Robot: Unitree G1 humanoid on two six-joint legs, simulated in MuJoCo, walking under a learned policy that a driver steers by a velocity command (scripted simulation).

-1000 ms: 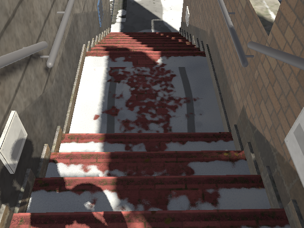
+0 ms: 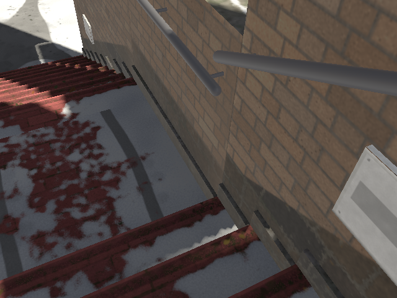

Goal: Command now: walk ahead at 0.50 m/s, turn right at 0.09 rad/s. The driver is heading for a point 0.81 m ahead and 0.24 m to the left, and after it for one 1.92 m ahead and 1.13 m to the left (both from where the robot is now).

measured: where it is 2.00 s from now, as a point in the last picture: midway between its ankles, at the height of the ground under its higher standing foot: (168, 287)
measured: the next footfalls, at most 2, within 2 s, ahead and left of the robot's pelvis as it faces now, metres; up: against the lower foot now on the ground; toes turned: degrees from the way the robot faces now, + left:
right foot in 0.46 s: +0.42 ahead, -0.12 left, -0.16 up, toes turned -3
left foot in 0.96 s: +0.28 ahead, +0.10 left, -0.16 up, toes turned +12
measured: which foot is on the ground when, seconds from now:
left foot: down 0.00-0.46, up 0.48-0.94, down 0.96-1.00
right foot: up 0.00-0.44, down 0.46-0.94, up 0.96-1.00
